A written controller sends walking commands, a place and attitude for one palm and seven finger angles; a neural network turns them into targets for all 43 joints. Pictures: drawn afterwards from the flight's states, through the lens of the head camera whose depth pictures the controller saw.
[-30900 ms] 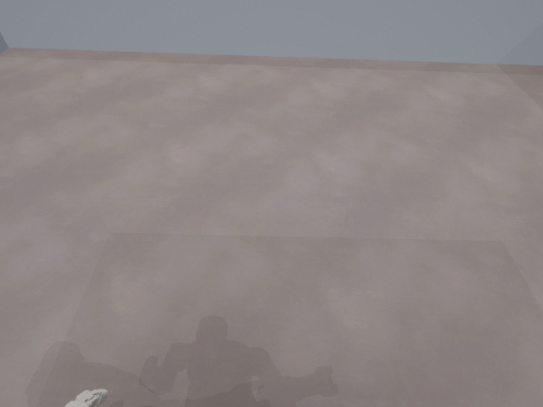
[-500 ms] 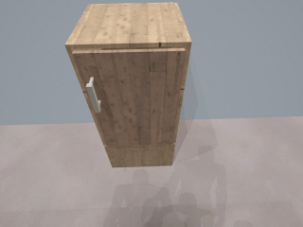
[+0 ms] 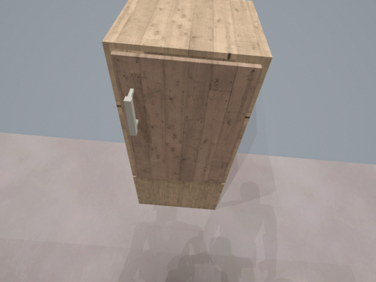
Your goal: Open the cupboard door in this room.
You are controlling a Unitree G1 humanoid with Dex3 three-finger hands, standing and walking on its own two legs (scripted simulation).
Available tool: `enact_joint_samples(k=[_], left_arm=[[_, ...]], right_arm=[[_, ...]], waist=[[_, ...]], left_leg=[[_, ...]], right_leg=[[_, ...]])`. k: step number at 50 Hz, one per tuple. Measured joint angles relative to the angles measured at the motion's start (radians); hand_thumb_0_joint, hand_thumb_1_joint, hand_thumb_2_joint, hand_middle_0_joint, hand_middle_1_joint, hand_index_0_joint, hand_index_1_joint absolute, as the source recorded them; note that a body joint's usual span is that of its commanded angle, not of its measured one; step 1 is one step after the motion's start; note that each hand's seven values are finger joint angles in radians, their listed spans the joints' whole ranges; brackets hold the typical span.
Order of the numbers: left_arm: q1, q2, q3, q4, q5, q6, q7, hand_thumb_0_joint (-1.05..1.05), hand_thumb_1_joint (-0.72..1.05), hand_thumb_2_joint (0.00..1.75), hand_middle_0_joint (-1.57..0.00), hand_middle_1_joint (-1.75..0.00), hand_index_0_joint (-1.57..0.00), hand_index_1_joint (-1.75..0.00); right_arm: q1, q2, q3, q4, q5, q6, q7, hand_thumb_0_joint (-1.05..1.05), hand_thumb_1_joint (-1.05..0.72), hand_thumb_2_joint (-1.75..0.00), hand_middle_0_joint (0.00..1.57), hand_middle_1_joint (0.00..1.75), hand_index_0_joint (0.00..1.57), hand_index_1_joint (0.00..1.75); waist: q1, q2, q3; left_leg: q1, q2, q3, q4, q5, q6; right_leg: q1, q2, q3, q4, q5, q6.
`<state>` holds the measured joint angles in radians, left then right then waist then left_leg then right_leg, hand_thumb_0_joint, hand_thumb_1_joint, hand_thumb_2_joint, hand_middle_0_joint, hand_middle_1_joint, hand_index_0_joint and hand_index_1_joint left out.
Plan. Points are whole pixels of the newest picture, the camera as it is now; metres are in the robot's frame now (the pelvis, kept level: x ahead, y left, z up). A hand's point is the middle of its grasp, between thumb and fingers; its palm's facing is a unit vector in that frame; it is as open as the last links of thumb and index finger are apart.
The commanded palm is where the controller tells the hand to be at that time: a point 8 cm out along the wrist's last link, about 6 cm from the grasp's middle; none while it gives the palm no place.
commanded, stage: come to a stop and stand still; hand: left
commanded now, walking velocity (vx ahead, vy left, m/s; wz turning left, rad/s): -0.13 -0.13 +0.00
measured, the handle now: (132, 112) +0.56 +0.21 +0.00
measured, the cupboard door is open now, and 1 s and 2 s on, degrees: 0 0 0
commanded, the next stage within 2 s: look again from close up in 0.94 s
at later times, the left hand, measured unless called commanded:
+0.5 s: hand out of the picture +0.11 +0.15 -0.15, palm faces +0.04 -0.97 -0.25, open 7.3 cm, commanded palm none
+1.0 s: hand out of the picture +0.01 +0.16 -0.15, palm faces +0.09 -0.98 -0.20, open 7.4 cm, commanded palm none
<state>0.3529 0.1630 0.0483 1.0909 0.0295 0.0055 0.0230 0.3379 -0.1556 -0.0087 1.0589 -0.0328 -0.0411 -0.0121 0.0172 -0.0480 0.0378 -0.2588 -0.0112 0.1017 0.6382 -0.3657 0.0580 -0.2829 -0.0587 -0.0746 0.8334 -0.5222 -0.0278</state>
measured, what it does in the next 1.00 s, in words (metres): steps on the spot: right foot, then left foot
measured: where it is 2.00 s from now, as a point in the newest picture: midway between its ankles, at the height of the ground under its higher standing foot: outside the picture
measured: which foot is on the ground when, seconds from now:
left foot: down 0.00-0.36, up 0.38-0.72, down 0.74-1.00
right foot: up 0.00-0.32, down 0.34-0.74, up 0.76-1.00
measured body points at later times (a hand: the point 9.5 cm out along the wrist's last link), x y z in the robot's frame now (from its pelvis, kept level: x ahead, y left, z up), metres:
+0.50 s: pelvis +0.03 -0.04 +0.01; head +0.07 -0.05 +0.45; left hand +0.11 +0.20 -0.13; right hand +0.06 -0.27 -0.16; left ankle -0.03 +0.09 -0.66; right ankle +0.07 -0.12 -0.72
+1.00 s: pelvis +0.01 -0.02 +0.02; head +0.02 -0.03 +0.47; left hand +0.01 +0.21 -0.14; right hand +0.00 -0.23 -0.14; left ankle -0.02 +0.10 -0.72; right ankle +0.00 -0.12 -0.70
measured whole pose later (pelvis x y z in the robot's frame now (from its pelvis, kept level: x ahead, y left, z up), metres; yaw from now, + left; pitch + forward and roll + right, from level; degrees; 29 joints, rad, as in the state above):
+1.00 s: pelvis +0.01 -0.02 +0.02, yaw +3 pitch +1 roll +2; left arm 0.30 0.17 0.04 1.04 0.02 0.02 0.00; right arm 0.35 -0.12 0.00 1.05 -0.04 -0.01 -0.03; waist 0.00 -0.02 0.01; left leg -0.17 -0.01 0.02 0.42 -0.26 0.00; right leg -0.31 -0.02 -0.05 0.71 -0.42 -0.01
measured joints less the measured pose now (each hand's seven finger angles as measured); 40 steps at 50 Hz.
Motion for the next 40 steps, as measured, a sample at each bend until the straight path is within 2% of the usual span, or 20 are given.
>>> enact_joint_samples(k=[2,5,10,15,16,17,18,22,25,27,32,35,37,40], left_arm=[[-0.014,0.001,0.000,0.011,0.001,0.009,0.000,0.00,0.91,0.90,-0.20,-0.30,-0.20,-0.29],[-0.061,0.004,-0.003,0.000,-0.005,0.005,0.002,0.00,0.91,0.90,-0.20,-0.30,-0.20,-0.29],[-0.143,-0.001,-0.009,-0.046,-0.013,0.003,0.017,0.00,0.92,0.90,-0.20,-0.30,-0.20,-0.29],[-0.192,-0.004,-0.010,-0.082,-0.013,0.012,0.012,0.00,0.92,0.90,-0.20,-0.30,-0.20,-0.29],[-0.196,-0.004,-0.010,-0.089,-0.012,0.008,0.011,0.00,0.92,0.90,-0.20,-0.30,-0.20,-0.29],[-0.197,-0.002,-0.010,-0.097,-0.010,0.002,0.010,0.00,0.92,0.90,-0.20,-0.30,-0.20,-0.29],[-0.196,-0.001,-0.009,-0.104,-0.008,-0.008,0.011,0.00,0.92,0.90,-0.20,-0.30,-0.20,-0.29],[-0.204,-0.007,-0.016,-0.116,-0.004,-0.023,0.017,0.00,0.91,0.90,-0.20,-0.30,-0.20,-0.29],[-0.198,-0.011,-0.018,-0.125,-0.003,-0.014,0.018,0.00,0.91,0.90,-0.20,-0.30,-0.20,-0.29],[-0.190,-0.011,-0.013,-0.128,-0.002,-0.007,0.018,0.00,0.91,0.90,-0.20,-0.30,-0.20,-0.29],[-0.159,0.016,-0.003,-0.132,0.007,0.004,0.009,0.00,0.92,0.90,-0.20,-0.30,-0.21,-0.30],[-0.133,0.033,0.002,-0.126,0.006,0.011,0.006,0.00,0.91,0.90,-0.20,-0.30,-0.21,-0.30],[-0.108,0.040,0.005,-0.118,0.001,0.022,0.005,0.00,0.91,0.90,-0.20,-0.30,-0.20,-0.30],[-0.090,0.054,0.010,-0.089,-0.006,0.046,0.004,0.00,0.91,0.90,-0.20,-0.30,-0.20,-0.29]], right_arm=[[0.008,0.004,0.003,-0.010,-0.002,-0.010,-0.011,0.01,-0.91,-0.90,0.20,0.30,0.20,0.30],[0.017,0.023,0.019,-0.005,0.000,-0.018,-0.025,0.00,-0.91,-0.90,0.20,0.30,0.20,0.30],[0.002,0.061,0.035,0.013,0.006,-0.005,-0.032,0.01,-0.91,-0.90,0.20,0.30,0.20,0.30],[-0.032,0.062,0.011,0.004,0.001,0.024,-0.032,0.01,-0.91,-0.90,0.20,0.30,0.20,0.30],[-0.035,0.056,0.005,0.000,0.003,0.027,-0.030,0.01,-0.91,-0.90,0.21,0.30,0.20,0.30],[-0.034,0.050,-0.001,-0.004,0.005,0.030,-0.028,0.01,-0.91,-0.90,0.21,0.30,0.20,0.30],[-0.036,0.043,-0.007,-0.008,0.009,0.034,-0.026,0.01,-0.91,-0.90,0.21,0.30,0.20,0.30],[-0.076,0.003,-0.037,-0.019,0.021,0.063,-0.027,0.01,-0.91,-0.90,0.20,0.30,0.20,0.30],[-0.111,-0.018,-0.048,-0.025,0.019,0.083,-0.019,0.01,-0.91,-0.90,0.20,0.30,0.20,0.30],[-0.127,-0.028,-0.052,-0.035,0.017,0.088,-0.011,0.01,-0.91,-0.90,0.20,0.30,0.20,0.30],[-0.144,-0.038,-0.050,-0.062,0.013,0.085,0.002,0.01,-0.91,-0.90,0.20,0.30,0.20,0.30],[-0.140,-0.036,-0.042,-0.074,0.013,0.069,0.005,0.01,-0.91,-0.90,0.20,0.30,0.20,0.30],[-0.122,-0.034,-0.035,-0.083,0.013,0.052,0.003,0.01,-0.91,-0.90,0.20,0.30,0.20,0.30],[-0.086,-0.003,-0.018,-0.072,-0.001,0.048,-0.001,0.00,-0.91,-0.90,0.20,0.30,0.20,0.30]], waist=[[-0.011,0.007,-0.006],[-0.020,0.015,-0.001],[-0.017,0.031,0.026],[-0.033,0.056,0.055],[-0.034,0.061,0.058],[-0.033,0.062,0.058],[-0.031,0.064,0.056],[-0.037,0.076,0.066],[-0.028,0.061,0.062],[-0.020,0.047,0.053],[0.006,0.011,0.027],[0.019,-0.002,0.012],[0.016,0.008,-0.007],[0.008,-0.011,-0.021]], left_leg=[[0.029,-0.008,0.003,-0.043,-0.004,0.009],[0.077,-0.021,-0.009,-0.139,0.039,0.008],[0.128,-0.025,-0.032,-0.230,0.078,0.002],[0.136,-0.012,-0.033,-0.206,0.053,-0.017],[0.132,-0.009,-0.030,-0.188,0.040,-0.023],[0.123,-0.008,-0.027,-0.159,0.023,-0.029],[0.103,-0.004,-0.024,-0.112,0.002,-0.035],[-0.035,-0.012,-0.077,0.224,-0.185,-0.055],[-0.118,-0.008,-0.095,0.390,-0.170,-0.071],[-0.143,0.000,-0.098,0.411,-0.137,-0.081],[-0.110,0.014,-0.082,0.255,-0.095,-0.087],[-0.034,0.011,-0.069,0.068,-0.039,-0.076],[0.043,0.017,-0.066,-0.095,0.027,-0.063],[0.053,0.005,-0.066,-0.103,0.053,-0.049]], right_leg=[[-0.077,0.010,0.009,0.158,-0.003,-0.009],[-0.152,0.009,0.014,0.219,0.082,0.008],[-0.156,0.011,0.027,0.040,0.181,0.031],[-0.099,0.022,0.017,-0.131,0.190,0.025],[-0.079,0.026,0.014,-0.177,0.222,0.024],[-0.054,0.025,0.012,-0.232,0.305,0.021],[-0.044,0.028,0.012,-0.250,0.317,0.013],[-0.051,0.033,-0.002,-0.209,0.237,-0.024],[-0.047,0.030,-0.004,-0.235,0.260,-0.027],[-0.048,0.028,-0.003,-0.257,0.279,-0.030],[-0.063,0.018,0.004,-0.289,0.316,-0.025],[-0.078,0.015,0.009,-0.283,0.325,-0.015],[-0.095,0.025,0.002,-0.252,0.316,-0.004],[-0.115,0.030,0.027,-0.151,0.163,0.008]])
